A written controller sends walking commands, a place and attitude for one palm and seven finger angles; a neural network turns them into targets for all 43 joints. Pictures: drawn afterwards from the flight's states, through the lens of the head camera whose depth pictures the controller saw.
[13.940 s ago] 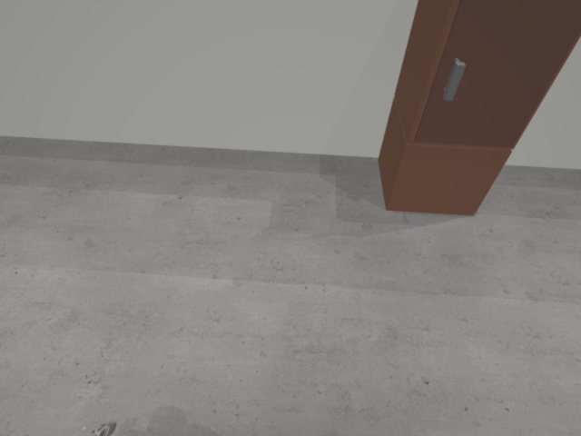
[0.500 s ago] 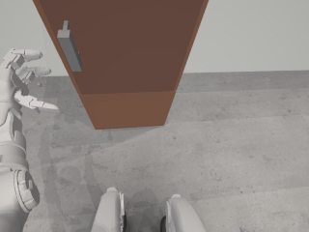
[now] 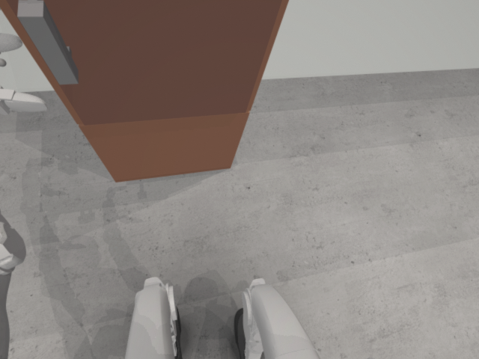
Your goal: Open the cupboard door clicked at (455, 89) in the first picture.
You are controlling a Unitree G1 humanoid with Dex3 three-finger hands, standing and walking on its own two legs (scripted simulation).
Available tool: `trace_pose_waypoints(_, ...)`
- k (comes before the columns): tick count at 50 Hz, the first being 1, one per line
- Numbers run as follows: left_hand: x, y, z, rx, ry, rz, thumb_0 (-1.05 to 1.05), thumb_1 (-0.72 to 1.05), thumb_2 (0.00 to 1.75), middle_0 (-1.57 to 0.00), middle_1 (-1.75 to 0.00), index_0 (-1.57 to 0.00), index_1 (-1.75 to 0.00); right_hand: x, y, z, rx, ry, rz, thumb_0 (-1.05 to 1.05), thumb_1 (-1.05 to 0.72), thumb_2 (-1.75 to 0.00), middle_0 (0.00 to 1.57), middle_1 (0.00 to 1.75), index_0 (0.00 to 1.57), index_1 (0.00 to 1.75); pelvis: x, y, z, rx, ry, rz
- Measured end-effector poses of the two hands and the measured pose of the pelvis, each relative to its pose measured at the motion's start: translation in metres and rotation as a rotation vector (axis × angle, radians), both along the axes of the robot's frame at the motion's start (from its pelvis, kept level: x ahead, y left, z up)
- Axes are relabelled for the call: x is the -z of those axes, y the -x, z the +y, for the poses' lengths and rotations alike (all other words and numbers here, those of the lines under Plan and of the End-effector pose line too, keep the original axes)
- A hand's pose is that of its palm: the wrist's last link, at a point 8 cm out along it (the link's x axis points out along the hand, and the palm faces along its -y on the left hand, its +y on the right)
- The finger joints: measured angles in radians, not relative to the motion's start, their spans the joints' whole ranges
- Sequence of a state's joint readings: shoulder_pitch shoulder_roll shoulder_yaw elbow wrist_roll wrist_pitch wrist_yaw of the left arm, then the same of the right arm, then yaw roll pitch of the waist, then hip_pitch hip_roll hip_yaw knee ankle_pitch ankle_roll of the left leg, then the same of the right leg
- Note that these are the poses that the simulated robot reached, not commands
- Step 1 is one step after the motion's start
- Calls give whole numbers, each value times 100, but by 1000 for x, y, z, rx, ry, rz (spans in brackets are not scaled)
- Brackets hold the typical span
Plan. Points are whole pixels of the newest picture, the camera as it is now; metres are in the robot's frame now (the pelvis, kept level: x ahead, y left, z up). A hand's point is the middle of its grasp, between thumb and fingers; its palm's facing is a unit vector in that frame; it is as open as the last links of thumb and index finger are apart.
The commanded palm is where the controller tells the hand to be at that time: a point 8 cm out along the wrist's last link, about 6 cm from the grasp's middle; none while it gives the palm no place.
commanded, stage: move the hooked fingers beside the handle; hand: left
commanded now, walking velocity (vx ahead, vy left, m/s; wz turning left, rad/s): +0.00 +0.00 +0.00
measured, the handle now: (52, 36) +0.58 +0.24 +0.07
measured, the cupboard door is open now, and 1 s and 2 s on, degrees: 0 0 0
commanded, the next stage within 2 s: slide the fingers in behind the handle in 0.80 s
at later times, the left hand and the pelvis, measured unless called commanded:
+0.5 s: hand out of the picture +0.53 +0.30 +0.07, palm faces +0.12 -0.99 -0.01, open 14.0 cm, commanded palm +0.52 +0.31 +0.07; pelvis +0.01 +0.01 +0.01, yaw +0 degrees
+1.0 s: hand out of the picture +0.52 +0.30 +0.07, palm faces +0.13 -0.99 -0.02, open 14.0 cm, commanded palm +0.52 +0.31 +0.07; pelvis +0.00 +0.00 +0.00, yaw +0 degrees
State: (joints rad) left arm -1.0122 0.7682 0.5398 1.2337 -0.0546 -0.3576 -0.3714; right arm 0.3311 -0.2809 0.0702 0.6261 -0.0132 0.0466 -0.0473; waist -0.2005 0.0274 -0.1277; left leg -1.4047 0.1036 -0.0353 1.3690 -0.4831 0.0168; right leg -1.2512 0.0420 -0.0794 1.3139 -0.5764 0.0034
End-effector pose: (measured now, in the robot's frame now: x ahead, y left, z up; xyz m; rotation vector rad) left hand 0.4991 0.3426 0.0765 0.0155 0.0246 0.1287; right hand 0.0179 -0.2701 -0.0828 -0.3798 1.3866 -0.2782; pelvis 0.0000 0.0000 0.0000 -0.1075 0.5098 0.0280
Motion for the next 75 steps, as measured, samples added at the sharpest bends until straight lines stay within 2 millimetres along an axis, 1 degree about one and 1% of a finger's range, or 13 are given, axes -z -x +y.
trace_pose_waypoints(3,1,-9,0,3,3,5,-2,-50,30,-30,-120,-30,-120,1,6,2,10,2,16,1,-90,-90,20,30,20,30,2,0,1,3,4,9)
trace_pose_waypoints(6,4,-13,2,5,-3,15,-2,-50,30,-30,-120,-30,-120,1,11,4,23,-2,30,1,-90,-90,20,30,20,30,4,0,2,9,6,19)
trace_pose_waypoints(13,13,-7,8,-3,0,29,-2,-50,30,-30,-120,-30,-120,2,18,12,38,-27,69,1,-90,-90,20,30,20,30,2,-2,4,16,6,21)
trace_pose_waypoints(19,9,-3,14,-11,-7,11,-2,-50,30,-30,-120,-30,-120,0,12,13,27,-28,73,1,-90,-90,20,30,20,30,-1,-4,4,5,11,17)
trace_pose_waypoints(26,3,-2,4,14,8,15,-2,-50,30,-30,-120,-30,-120,-6,-4,11,4,-21,36,1,-90,-90,20,30,20,30,-7,-7,5,-4,10,5)
trace_pose_waypoints(29,5,-1,1,12,13,27,-2,-50,30,-30,-120,-30,-120,-8,-11,9,-5,-19,8,1,-90,-90,20,30,20,30,-8,-7,5,-4,9,-2)
trace_pose_waypoints(33,7,-1,1,-6,8,28,-2,-50,30,-30,-120,-30,-120,-8,-16,7,-12,-12,-18,1,-90,-90,20,30,20,30,-7,-7,5,-1,7,-4)
trace_pose_waypoints(37,4,-1,3,-9,-8,-1,-2,-50,30,-30,-120,-30,-120,-5,-16,6,-10,-13,-16,0,-90,-90,20,30,20,30,-5,-6,4,1,7,-2)
trace_pose_waypoints(49,7,3,6,-4,2,3,-2,-50,30,-30,-120,-30,-120,3,-3,7,2,-27,28,1,-90,-90,20,30,20,30,-1,-4,2,1,8,3)
trace_pose_waypoints(54,8,2,-1,10,6,4,-2,-50,30,-30,-120,-30,-120,2,-1,8,7,-27,30,1,-90,-90,20,30,20,30,-1,-3,2,-1,9,1)
trace_pose_waypoints(61,8,-3,-16,10,14,6,-2,-50,30,-30,-120,-30,-120,0,0,8,6,-27,18,1,-90,-90,20,30,20,30,-3,-3,2,-3,7,-1)
trace_pose_waypoints(67,7,-1,-20,-6,1,-1,-2,-50,30,-30,-120,-29,-121,0,2,9,11,-39,18,1,-90,-90,20,30,20,30,-4,-3,2,-1,3,-6)
trace_pose_waypoints(75,7,-1,-32,10,15,7,-2,-50,30,-30,-120,-30,-120,-1,2,10,14,-49,19,1,-90,-90,20,30,20,30,-7,-4,1,-4,0,-14)
